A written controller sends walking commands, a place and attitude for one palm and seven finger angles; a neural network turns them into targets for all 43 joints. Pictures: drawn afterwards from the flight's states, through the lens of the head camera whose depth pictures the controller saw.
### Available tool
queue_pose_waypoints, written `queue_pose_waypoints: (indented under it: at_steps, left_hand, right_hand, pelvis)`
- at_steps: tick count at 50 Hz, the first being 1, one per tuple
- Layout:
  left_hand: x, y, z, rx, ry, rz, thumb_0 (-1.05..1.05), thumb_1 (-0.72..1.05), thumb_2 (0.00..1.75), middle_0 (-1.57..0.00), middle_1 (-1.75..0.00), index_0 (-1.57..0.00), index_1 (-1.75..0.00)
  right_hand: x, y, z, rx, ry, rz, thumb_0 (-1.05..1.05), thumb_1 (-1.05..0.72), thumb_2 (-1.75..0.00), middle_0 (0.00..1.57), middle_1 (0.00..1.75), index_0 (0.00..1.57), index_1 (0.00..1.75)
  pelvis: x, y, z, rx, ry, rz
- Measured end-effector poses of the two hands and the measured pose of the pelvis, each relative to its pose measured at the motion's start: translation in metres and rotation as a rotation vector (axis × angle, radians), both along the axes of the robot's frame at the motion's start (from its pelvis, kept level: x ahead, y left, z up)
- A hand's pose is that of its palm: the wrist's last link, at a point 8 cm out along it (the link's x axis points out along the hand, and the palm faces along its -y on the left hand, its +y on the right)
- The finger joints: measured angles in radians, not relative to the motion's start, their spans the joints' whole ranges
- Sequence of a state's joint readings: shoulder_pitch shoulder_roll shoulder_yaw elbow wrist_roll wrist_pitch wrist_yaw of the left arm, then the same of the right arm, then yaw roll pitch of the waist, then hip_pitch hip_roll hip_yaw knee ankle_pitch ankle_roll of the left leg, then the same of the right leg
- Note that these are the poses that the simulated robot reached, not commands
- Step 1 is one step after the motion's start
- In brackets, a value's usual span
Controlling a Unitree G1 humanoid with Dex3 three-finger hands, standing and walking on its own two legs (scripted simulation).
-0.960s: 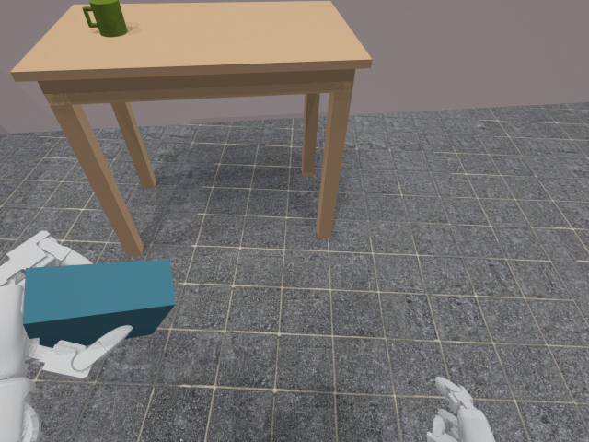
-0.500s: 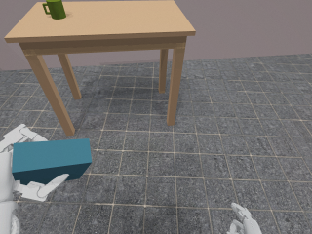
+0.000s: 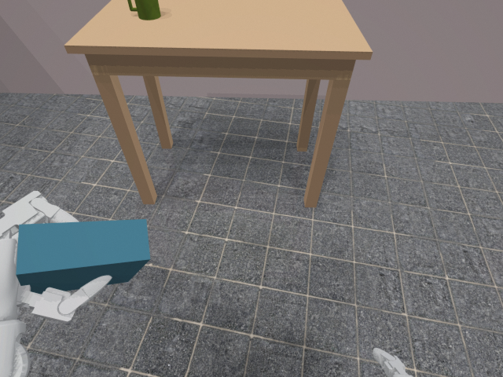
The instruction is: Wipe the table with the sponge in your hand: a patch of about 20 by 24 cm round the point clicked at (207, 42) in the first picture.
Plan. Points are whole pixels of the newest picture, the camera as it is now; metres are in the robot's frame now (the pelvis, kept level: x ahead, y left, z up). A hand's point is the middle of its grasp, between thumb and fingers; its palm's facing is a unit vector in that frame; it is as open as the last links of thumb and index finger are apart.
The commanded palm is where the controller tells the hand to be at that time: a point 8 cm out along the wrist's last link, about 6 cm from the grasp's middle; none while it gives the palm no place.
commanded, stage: walk to a spot facing it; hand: left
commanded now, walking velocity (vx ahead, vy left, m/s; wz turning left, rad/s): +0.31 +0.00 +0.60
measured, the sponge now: (102, 257) +0.23 +0.19 +0.15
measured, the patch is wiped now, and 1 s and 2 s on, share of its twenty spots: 0.00 0.00 0.00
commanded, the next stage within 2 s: none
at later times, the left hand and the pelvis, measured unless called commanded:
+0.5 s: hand (25, 224) +0.24 +0.27 +0.20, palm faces +0.60 -0.67 -0.44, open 9.3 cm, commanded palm +0.19 +0.30 +0.19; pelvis +0.11 -0.01 +0.01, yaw +14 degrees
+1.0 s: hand (37, 180) +0.30 +0.28 +0.20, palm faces +0.74 -0.48 -0.47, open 9.3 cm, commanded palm +0.24 +0.30 +0.19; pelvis +0.24 -0.02 +0.01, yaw +29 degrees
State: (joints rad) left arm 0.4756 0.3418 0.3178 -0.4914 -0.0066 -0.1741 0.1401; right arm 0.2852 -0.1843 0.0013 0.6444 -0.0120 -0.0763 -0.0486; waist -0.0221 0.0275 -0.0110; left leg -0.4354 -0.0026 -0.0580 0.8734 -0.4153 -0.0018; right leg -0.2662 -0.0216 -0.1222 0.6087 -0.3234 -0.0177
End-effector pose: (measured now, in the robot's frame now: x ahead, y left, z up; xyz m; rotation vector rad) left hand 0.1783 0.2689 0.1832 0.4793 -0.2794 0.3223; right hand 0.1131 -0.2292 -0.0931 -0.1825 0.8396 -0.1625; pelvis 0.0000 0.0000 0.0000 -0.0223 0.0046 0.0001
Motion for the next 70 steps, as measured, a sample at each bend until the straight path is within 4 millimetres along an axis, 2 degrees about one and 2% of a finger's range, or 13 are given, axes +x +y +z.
queue_pose_waypoints:
  at_steps: [7,14,19,23,27,32,37,44,49,54,58,65,70]
  left_hand:
    - [-0.005,0.020,0.002,0.021,0.025,0.098,-0.01,-0.42,1.03,-0.82,-1.39,-0.82,-1.39]
    - [0.006,0.051,0.003,0.053,-0.068,0.183,-0.01,-0.42,1.03,-0.82,-1.39,-0.82,-1.39]
    - [0.015,0.046,0.013,0.045,-0.059,0.197,-0.01,-0.42,1.03,-0.82,-1.39,-0.82,-1.39]
    - [0.012,0.032,0.027,0.056,-0.060,0.236,-0.01,-0.43,1.03,-0.82,-1.39,-0.82,-1.39]
    - [0.016,0.019,0.030,0.092,-0.035,0.329,-0.01,-0.43,1.03,-0.82,-1.39,-0.82,-1.39]
    - [0.032,0.007,0.008,0.031,0.011,0.451,-0.01,-0.43,1.03,-0.82,-1.39,-0.82,-1.39]
    - [0.049,-0.003,0.000,-0.009,0.112,0.470,-0.01,-0.43,1.03,-0.82,-1.39,-0.82,-1.39]
    - [0.069,0.002,0.033,0.097,0.066,0.465,-0.01,-0.43,1.03,-0.82,-1.38,-0.82,-1.38]
    - [0.071,0.023,0.039,0.111,0.003,0.533,-0.01,-0.43,1.03,-0.82,-1.38,-0.82,-1.38]
    - [0.078,0.051,0.015,0.069,-0.067,0.573,-0.01,-0.43,1.03,-0.82,-1.38,-0.82,-1.38]
    - [0.093,0.064,0.007,0.053,-0.071,0.564,-0.01,-0.43,1.03,-0.82,-1.38,-0.82,-1.38]
    - [0.079,0.047,0.045,0.117,-0.081,0.626,-0.01,-0.43,1.03,-0.82,-1.38,-0.82,-1.38]
    - [0.072,0.038,0.050,0.114,-0.043,0.795,-0.01,-0.43,1.03,-0.82,-1.38,-0.82,-1.38]
  right_hand:
    - [0.056,-0.001,0.013,-0.072,0.041,0.105,0.02,-0.91,-0.90,0.20,0.30,0.20,0.30]
    - [0.138,0.030,0.018,-0.073,-0.127,0.166,0.01,-0.91,-0.90,0.20,0.30,0.20,0.30]
    - [0.166,0.063,0.027,0.038,-0.152,0.235,0.01,-0.91,-0.90,0.20,0.30,0.20,0.30]
    - [0.182,0.074,0.026,0.089,-0.134,0.295,0.01,-0.91,-0.90,0.20,0.30,0.20,0.30]
    - [0.205,0.068,0.010,0.116,-0.095,0.354,0.01,-0.90,-0.90,0.20,0.30,0.20,0.30]
    - [0.245,0.044,-0.017,0.068,-0.016,0.440,0.01,-0.90,-0.90,0.20,0.30,0.20,0.30]
    - [0.286,0.017,-0.001,-0.004,0.001,0.443,0.02,-0.91,-0.90,0.20,0.30,0.20,0.30]
    - [0.343,0.013,0.027,-0.074,-0.038,0.466,0.01,-0.91,-0.90,0.20,0.30,0.20,0.30]
    - [0.375,0.040,0.034,-0.084,-0.055,0.505,0.01,-0.91,-0.90,0.20,0.30,0.19,0.30]
    - [0.404,0.086,0.023,-0.066,-0.131,0.529,0.01,-0.91,-0.90,0.20,0.30,0.20,0.30]
    - [0.408,0.129,0.021,0.027,-0.122,0.596,0.01,-0.91,-0.90,0.20,0.30,0.19,0.30]
    - [0.417,0.169,0.028,0.108,-0.064,0.720,0.01,-0.90,-0.90,0.20,0.30,0.20,0.30]
    - [0.447,0.176,0.020,0.110,-0.024,0.801,0.01,-0.90,-0.90,0.20,0.30,0.20,0.30]
  pelvis:
    - [0.028,0.003,0.008,0.047,0.006,0.092]
    - [0.048,0.018,-0.011,0.059,-0.031,0.142]
    - [0.068,0.008,0.000,0.034,-0.026,0.194]
    - [0.092,-0.003,0.008,0.022,-0.018,0.228]
    - [0.120,-0.020,0.005,0.022,-0.016,0.269]
    - [0.147,-0.040,-0.004,0.048,-0.027,0.362]
    - [0.172,-0.046,0.011,0.080,-0.019,0.402]
    - [0.205,-0.045,0.020,0.087,0.011,0.470]
    - [0.230,-0.028,0.016,0.077,0.031,0.501]
    - [0.249,-0.001,-0.008,0.068,0.007,0.519]
    - [0.259,-0.001,-0.007,0.053,-0.030,0.588]
    - [0.292,-0.002,0.013,-0.005,-0.017,0.670]
    - [0.327,-0.003,0.019,-0.024,-0.001,0.731]
